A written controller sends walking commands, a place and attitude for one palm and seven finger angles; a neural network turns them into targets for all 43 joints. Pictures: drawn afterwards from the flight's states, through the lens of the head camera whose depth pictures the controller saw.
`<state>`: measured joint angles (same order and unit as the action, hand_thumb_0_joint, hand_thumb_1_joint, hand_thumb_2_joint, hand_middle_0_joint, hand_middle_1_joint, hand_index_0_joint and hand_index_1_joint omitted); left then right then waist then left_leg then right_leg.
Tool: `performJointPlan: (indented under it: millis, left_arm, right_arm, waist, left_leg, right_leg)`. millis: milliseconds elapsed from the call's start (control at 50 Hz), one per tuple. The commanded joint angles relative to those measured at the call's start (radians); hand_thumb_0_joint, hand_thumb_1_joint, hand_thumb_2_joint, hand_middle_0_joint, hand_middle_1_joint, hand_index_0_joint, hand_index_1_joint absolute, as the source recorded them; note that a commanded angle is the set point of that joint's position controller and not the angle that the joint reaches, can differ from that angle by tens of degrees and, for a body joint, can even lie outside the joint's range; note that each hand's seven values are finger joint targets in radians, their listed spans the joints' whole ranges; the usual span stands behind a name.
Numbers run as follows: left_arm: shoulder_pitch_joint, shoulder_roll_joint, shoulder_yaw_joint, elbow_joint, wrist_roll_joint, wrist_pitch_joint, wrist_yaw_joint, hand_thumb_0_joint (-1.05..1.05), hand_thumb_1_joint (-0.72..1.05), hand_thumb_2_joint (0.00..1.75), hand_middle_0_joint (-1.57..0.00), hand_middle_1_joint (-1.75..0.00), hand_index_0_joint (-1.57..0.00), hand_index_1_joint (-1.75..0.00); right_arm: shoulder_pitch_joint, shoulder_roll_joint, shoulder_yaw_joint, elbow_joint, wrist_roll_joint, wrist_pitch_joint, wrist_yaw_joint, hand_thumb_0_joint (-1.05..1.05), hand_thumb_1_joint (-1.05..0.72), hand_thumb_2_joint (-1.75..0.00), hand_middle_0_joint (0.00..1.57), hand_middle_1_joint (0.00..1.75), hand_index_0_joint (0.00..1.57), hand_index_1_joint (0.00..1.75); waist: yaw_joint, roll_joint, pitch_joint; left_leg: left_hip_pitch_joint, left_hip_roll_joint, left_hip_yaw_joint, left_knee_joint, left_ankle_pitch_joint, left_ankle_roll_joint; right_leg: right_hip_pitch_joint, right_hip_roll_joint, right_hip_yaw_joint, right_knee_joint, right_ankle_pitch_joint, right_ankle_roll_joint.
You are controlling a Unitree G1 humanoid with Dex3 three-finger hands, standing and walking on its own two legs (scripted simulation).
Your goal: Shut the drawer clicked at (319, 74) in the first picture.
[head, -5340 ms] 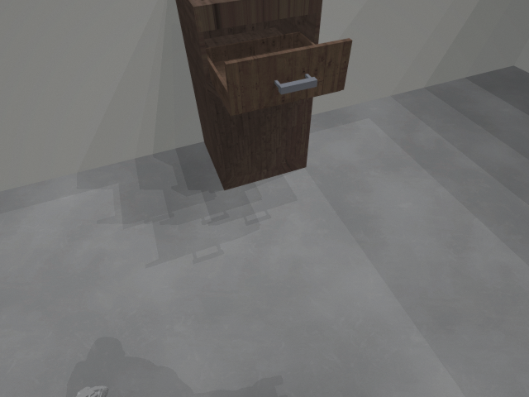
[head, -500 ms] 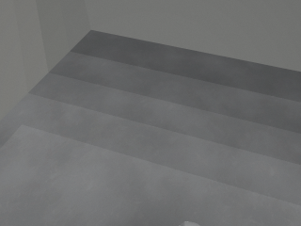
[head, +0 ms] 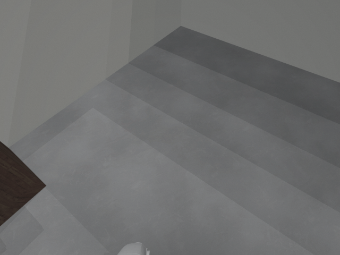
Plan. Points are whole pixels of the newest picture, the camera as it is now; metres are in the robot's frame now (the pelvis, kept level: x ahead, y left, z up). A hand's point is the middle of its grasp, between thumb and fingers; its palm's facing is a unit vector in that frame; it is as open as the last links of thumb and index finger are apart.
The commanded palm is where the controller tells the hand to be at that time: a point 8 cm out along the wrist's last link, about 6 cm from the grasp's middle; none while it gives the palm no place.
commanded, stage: turn to face it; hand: left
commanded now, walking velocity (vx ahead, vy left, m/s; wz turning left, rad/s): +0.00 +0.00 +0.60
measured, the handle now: out of the picture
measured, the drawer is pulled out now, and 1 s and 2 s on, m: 0.27 0.27 0.27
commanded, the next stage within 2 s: take the last steps up to it in 1.52 s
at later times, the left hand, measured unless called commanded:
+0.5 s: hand out of the picture +0.06 +0.27 -0.15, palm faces +0.31 -0.91 -0.27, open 7.4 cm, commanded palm none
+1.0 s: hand out of the picture -0.09 +0.21 -0.16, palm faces +0.59 -0.76 -0.26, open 7.4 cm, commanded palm none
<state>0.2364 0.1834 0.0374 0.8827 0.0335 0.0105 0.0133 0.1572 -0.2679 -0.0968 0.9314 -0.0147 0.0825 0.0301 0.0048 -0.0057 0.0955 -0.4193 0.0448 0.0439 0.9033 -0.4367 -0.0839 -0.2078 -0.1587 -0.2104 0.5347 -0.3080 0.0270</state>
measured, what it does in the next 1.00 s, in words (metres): steps on the spot, turning left: left foot, then right foot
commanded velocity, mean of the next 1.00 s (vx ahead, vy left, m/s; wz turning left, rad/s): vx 0.00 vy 0.00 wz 0.59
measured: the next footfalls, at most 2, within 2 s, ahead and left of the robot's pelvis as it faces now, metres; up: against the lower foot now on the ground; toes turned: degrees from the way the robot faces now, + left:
left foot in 0.10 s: +0.02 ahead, +0.14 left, +0.00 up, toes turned +10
right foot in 0.60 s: +0.09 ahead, -0.08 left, +0.00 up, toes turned +20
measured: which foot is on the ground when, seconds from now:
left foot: up 0.00-0.08, down 0.10-0.60, up 0.62-1.00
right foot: down 0.00-0.10, up 0.12-0.58, down 0.60-1.00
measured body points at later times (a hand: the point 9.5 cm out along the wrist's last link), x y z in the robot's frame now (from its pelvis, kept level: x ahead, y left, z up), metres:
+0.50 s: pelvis +0.00 +0.03 +0.00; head +0.04 +0.05 +0.45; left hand +0.04 +0.32 -0.13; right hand +0.14 -0.19 -0.14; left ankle -0.01 +0.13 -0.74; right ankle +0.05 -0.11 -0.69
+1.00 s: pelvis -0.01 +0.02 +0.00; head +0.02 +0.04 +0.44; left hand -0.12 +0.25 -0.14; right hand +0.22 -0.15 -0.14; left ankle -0.09 +0.12 -0.71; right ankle +0.05 -0.10 -0.74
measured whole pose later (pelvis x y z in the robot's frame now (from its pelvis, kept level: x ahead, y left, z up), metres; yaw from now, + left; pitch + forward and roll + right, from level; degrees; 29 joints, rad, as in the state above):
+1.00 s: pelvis -0.01 +0.02 +0.00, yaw +36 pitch -1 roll +1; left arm 0.26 0.21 0.05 0.89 0.03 0.02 0.01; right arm 0.15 -0.27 -0.08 0.94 -0.01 0.08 0.03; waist 0.02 -0.01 0.10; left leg -0.35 0.04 0.06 0.80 -0.44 -0.08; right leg -0.21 -0.17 -0.24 0.56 -0.31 0.04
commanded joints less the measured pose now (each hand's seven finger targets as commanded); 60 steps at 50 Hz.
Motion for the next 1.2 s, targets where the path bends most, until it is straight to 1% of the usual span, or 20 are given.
performJointPlan:
  millis: [0, 40, 60, 80, 120, 220, 400, 520, 560, 580, 600, 660, 720, 920, 980, 1000, 1040, 1080, 1120, 1180]
  left_arm:
    - [0.077, 0.261, 0.075, -0.034, -0.002, -0.004, 0.016, 0.00, 0.90, 0.90, -0.20, -0.30, -0.20, -0.30]
    - [0.050, 0.255, 0.079, -0.033, -0.011, 0.001, 0.012, 0.00, 0.90, 0.90, -0.20, -0.30, -0.20, -0.30]
    - [0.055, 0.227, 0.077, -0.046, -0.019, 0.004, 0.008, 0.00, 0.90, 0.90, -0.20, -0.30, -0.20, -0.30]
    - [0.018, 0.153, 0.058, -0.100, -0.024, 0.005, -0.003, 0.00, 0.90, 0.90, -0.20, -0.30, -0.20, -0.30]
    - [-0.085, 0.154, 0.056, -0.100, -0.015, 0.020, 0.013, 0.00, 0.90, 0.90, -0.20, -0.30, -0.20, -0.30]
    - [-0.022, 0.168, 0.062, -0.038, -0.018, 0.025, -0.002, 0.00, 0.90, 0.90, -0.20, -0.30, -0.20, -0.30]
    - [-0.125, 0.153, 0.053, -0.091, -0.024, 0.018, 0.009, 0.00, 0.90, 0.90, -0.20, -0.30, -0.20, -0.30]
    - [-0.042, 0.150, 0.050, -0.091, -0.032, 0.006, 0.017, 0.00, 0.90, 0.90, -0.20, -0.30, -0.20, -0.30]
    - [0.029, 0.216, 0.062, -0.083, -0.023, -0.016, 0.025, 0.00, 0.90, 0.90, -0.20, -0.30, -0.20, -0.30]
    - [0.030, 0.302, 0.078, -0.091, -0.008, -0.020, 0.031, 0.00, 0.90, 0.90, -0.20, -0.30, -0.20, -0.30]
    - [0.022, 0.292, 0.070, -0.107, -0.018, -0.013, 0.028, 0.00, 0.90, 0.90, -0.20, -0.30, -0.20, -0.30]
    - [-0.123, 0.199, 0.051, -0.132, -0.019, -0.015, 0.024, 0.00, 0.90, 0.90, -0.20, -0.30, -0.20, -0.30]
    - [-0.063, 0.183, 0.044, -0.114, -0.017, -0.024, 0.022, 0.00, 0.90, 0.90, -0.20, -0.30, -0.20, -0.30]
    - [0.064, 0.261, 0.071, -0.048, -0.003, -0.008, 0.019, 0.00, 0.90, 0.90, -0.20, -0.30, -0.20, -0.30]
    - [0.058, 0.267, 0.077, -0.032, -0.007, 0.002, 0.016, 0.00, 0.90, 0.90, -0.20, -0.30, -0.20, -0.30]
    - [0.050, 0.255, 0.077, -0.033, -0.016, 0.007, 0.012, 0.00, 0.90, 0.90, -0.20, -0.30, -0.20, -0.30]
    - [-0.002, 0.145, 0.045, -0.105, -0.016, 0.015, 0.004, 0.00, 0.90, 0.90, -0.20, -0.30, -0.20, -0.30]
    - [-0.075, 0.162, 0.051, -0.080, -0.015, 0.029, 0.017, 0.00, 0.90, 0.90, -0.20, -0.30, -0.20, -0.30]
    - [-0.031, 0.168, 0.056, -0.034, -0.016, 0.027, 0.003, 0.00, 0.90, 0.90, -0.20, -0.30, -0.20, -0.30]
    - [0.023, 0.171, 0.053, 0.001, -0.015, 0.028, 0.000, 0.00, 0.90, 0.90, -0.20, -0.30, -0.20, -0.30]
  right_arm:
    - [-0.092, -0.037, 0.010, -0.119, 0.007, -0.047, 0.000, 0.00, -0.90, -0.90, 0.20, 0.30, 0.20, 0.30]
    - [-0.018, -0.069, 0.002, -0.106, 0.004, -0.056, -0.002, 0.00, -0.90, -0.90, 0.20, 0.30, 0.20, 0.30]
    - [0.061, -0.147, -0.019, -0.088, -0.002, -0.067, -0.005, 0.00, -0.90, -0.90, 0.20, 0.30, 0.20, 0.30]
    - [0.136, -0.274, -0.051, -0.081, -0.004, -0.072, -0.013, 0.00, -0.90, -0.90, 0.20, 0.30, 0.20, 0.30]
    - [0.176, -0.243, -0.043, -0.043, 0.005, -0.070, -0.037, 0.00, -0.90, -0.90, 0.20, 0.30, 0.20, 0.30]
    - [0.004, -0.160, -0.009, -0.098, 0.001, -0.078, -0.043, 0.00, -0.90, -0.90, 0.20, 0.30, 0.20, 0.30]
    - [0.071, -0.167, -0.027, -0.079, -0.006, -0.067, -0.041, 0.00, -0.90, -0.90, 0.20, 0.30, 0.20, 0.30]
    - [0.020, -0.167, -0.035, -0.095, -0.006, -0.056, -0.039, 0.00, -0.90, -0.90, 0.20, 0.30, 0.20, 0.30]
    - [0.032, -0.105, -0.027, -0.102, 0.011, -0.059, -0.030, 0.00, -0.90, -0.90, 0.20, 0.30, 0.20, 0.30]
    - [0.056, -0.039, -0.017, -0.126, 0.013, -0.061, -0.027, 0.00, -0.90, -0.90, 0.20, 0.30, 0.20, 0.30]
    - [0.066, -0.095, -0.029, -0.119, -0.006, -0.053, -0.029, 0.00, -0.90, -0.90, 0.20, 0.30, 0.20, 0.30]
    - [0.071, -0.080, -0.030, -0.068, -0.008, -0.031, -0.006, 0.00, -0.90, -0.90, 0.20, 0.30, 0.20, 0.30]
    - [0.064, -0.071, -0.021, -0.059, -0.005, -0.024, 0.002, 0.00, -0.90, -0.90, 0.20, 0.30, 0.20, 0.30]
    - [-0.082, -0.039, 0.012, -0.095, 0.008, -0.041, 0.003, 0.00, -0.90, -0.90, 0.20, 0.30, 0.20, 0.30]
    - [-0.028, -0.051, 0.012, -0.089, 0.006, -0.052, -0.002, 0.00, -0.90, -0.90, 0.20, 0.30, 0.20, 0.30]
    - [0.028, -0.084, 0.002, -0.074, 0.003, -0.059, -0.003, 0.00, -0.90, -0.90, 0.20, 0.30, 0.20, 0.30]
    - [0.169, -0.285, -0.043, -0.061, 0.003, -0.065, -0.012, 0.00, -0.90, -0.90, 0.20, 0.30, 0.20, 0.30]
    - [0.144, -0.235, -0.031, -0.044, -0.001, -0.065, -0.039, 0.00, -0.90, -0.90, 0.20, 0.30, 0.20, 0.30]
    - [0.019, -0.170, -0.004, -0.077, -0.002, -0.068, -0.043, 0.00, -0.90, -0.90, 0.20, 0.30, 0.20, 0.30]
    - [0.001, -0.142, 0.007, -0.085, 0.003, -0.078, -0.042, 0.00, -0.90, -0.90, 0.20, 0.30, 0.20, 0.30]
  waist:
    - [0.052, -0.241, -0.140]
    - [0.005, -0.199, -0.175]
    - [-0.039, -0.030, -0.242]
    - [-0.087, 0.328, -0.248]
    - [-0.101, 0.272, -0.233]
    - [-0.011, 0.155, -0.136]
    - [-0.044, 0.139, -0.137]
    - [0.004, 0.146, -0.151]
    - [0.039, -0.023, -0.183]
    - [0.035, -0.312, -0.174]
    - [0.027, -0.221, -0.167]
    - [-0.038, -0.139, -0.052]
    - [-0.020, -0.189, -0.062]
    - [0.052, -0.224, -0.125]
    - [0.020, -0.212, -0.152]
    - [-0.017, -0.151, -0.176]
    - [-0.092, 0.329, -0.224]
    - [-0.084, 0.241, -0.165]
    - [-0.020, 0.177, -0.093]
    - [-0.001, 0.153, -0.115]
  left_leg:
    - [0.017, -0.026, 0.079, -0.209, 0.006, 0.025]
    - [0.179, -0.023, 0.076, -0.430, 0.171, 0.042]
    - [0.409, 0.078, -0.046, -0.515, 0.409, 0.089]
    - [0.561, 0.370, -0.412, -0.507, 0.876, 0.237]
    - [0.486, 0.339, -0.363, -0.473, 0.970, 0.291]
    - [0.310, 0.176, -0.226, -0.539, 0.720, 0.227]
    - [0.334, 0.173, -0.391, -0.531, 0.643, 0.267]
    - [0.166, 0.121, -0.461, -0.463, 0.589, 0.233]
    - [-0.027, 0.023, -0.382, -0.305, 0.323, 0.138]
    - [-0.204, -0.136, -0.149, -0.067, -0.105, 0.046]
    - [-0.168, -0.094, -0.157, 0.121, -0.164, 0.045]
    - [-0.145, -0.025, -0.111, 0.326, 0.027, 0.027]
    - [-0.146, -0.015, -0.072, 0.333, 0.076, 0.003]
    - [-0.016, -0.015, 0.045, -0.103, -0.027, 0.013]
    - [0.135, -0.033, 0.077, -0.338, 0.102, 0.033]
    - [0.273, -0.018, 0.060, -0.479, 0.241, 0.047]
    - [0.496, 0.384, -0.417, -0.540, 0.835, 0.244]
    - [0.392, 0.323, -0.374, -0.535, 0.743, 0.270]
    - [0.292, 0.218, -0.250, -0.560, 0.668, 0.232]
    - [0.291, 0.172, -0.205, -0.579, 0.643, 0.224]
  right_leg:
    - [0.177, -0.213, 0.122, -0.065, 0.598, -0.123]
    - [0.115, -0.190, 0.057, 0.057, 0.520, -0.061]
    - [-0.062, -0.146, 0.018, 0.250, 0.355, -0.001]
    - [-0.394, 0.003, 0.011, 0.480, -0.318, 0.086]
    - [-0.434, 0.011, 0.183, 0.642, -0.298, 0.071]
    - [-0.339, 0.041, 0.202, 0.611, -0.072, 0.084]
    - [-0.305, 0.095, 0.225, 0.377, -0.121, 0.082]
    - [-0.035, 0.150, 0.210, 0.072, -0.020, 0.052]
    - [0.221, 0.007, 0.325, -0.218, 0.110, 0.025]
    - [0.282, -0.279, 0.599, -0.274, 0.187, -0.094]
    - [0.136, -0.342, 0.583, -0.276, 0.179, -0.170]
    - [-0.012, -0.180, 0.339, -0.256, 0.174, -0.134]
    - [0.030, -0.148, 0.238, -0.224, 0.312, -0.124]
    - [0.160, -0.214, 0.142, -0.121, 0.521, -0.152]
    - [0.117, -0.201, 0.085, -0.015, 0.495, -0.093]
    - [0.033, -0.183, 0.045, 0.089, 0.414, -0.046]
    - [-0.381, 0.013, 0.050, 0.492, -0.384, 0.075]
    - [-0.415, 0.013, 0.191, 0.631, -0.282, 0.060]
    - [-0.369, 0.016, 0.199, 0.652, -0.117, 0.064]
    - [-0.322, 0.034, 0.191, 0.613, -0.049, 0.073]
